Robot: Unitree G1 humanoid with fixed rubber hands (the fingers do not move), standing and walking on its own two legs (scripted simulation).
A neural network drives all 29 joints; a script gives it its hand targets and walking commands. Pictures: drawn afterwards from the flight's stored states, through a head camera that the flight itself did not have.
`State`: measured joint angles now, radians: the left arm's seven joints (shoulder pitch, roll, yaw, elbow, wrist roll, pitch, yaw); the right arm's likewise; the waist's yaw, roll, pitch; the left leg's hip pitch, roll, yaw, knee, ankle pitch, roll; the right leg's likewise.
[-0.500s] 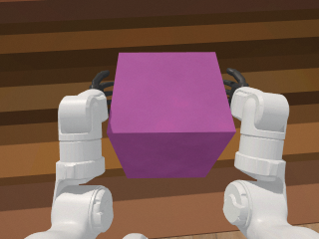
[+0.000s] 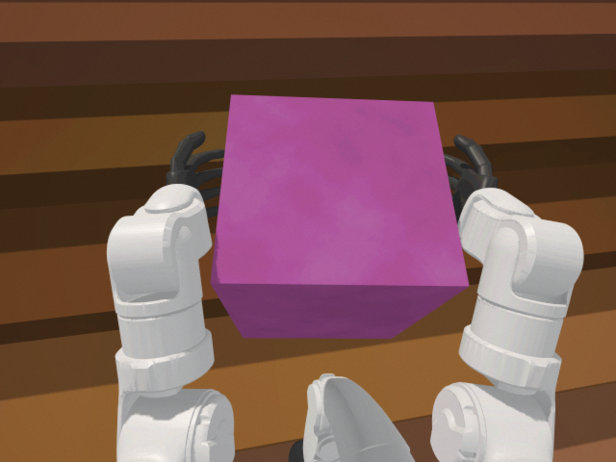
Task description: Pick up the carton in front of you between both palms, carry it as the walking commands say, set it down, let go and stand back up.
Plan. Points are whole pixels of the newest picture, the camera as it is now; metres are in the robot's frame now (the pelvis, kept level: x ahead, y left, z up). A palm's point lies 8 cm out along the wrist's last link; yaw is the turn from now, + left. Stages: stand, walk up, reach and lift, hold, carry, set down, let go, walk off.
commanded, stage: carry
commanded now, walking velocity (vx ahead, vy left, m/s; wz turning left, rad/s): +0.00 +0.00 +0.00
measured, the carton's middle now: (324, 236) +0.38 -0.03 +0.06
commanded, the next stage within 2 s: none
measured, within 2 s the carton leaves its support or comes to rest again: neither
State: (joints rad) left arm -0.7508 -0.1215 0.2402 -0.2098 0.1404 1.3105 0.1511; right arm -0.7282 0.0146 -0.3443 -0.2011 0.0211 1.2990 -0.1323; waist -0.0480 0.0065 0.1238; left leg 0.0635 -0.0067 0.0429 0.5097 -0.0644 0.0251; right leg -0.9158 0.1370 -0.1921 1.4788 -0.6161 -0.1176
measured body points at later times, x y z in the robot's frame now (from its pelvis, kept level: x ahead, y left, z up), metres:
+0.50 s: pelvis +0.36 +0.05 +0.27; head +0.47 +0.03 +0.70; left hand +0.79 +0.09 +0.34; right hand +0.70 -0.20 +0.33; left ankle +0.34 +0.09 -0.48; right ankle +0.39 -0.09 -0.32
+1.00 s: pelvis +0.57 +0.01 +0.35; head +0.57 +0.02 +0.80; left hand +0.94 +0.20 +0.50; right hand +0.97 -0.10 +0.51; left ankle +0.61 +0.11 -0.37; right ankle +0.60 -0.04 -0.37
